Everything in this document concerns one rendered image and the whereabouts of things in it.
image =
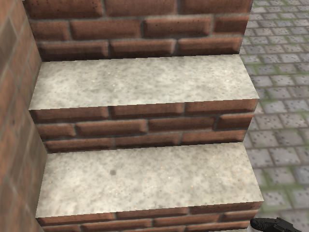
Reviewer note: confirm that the robot right hand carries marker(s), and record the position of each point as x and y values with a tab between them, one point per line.
272	225

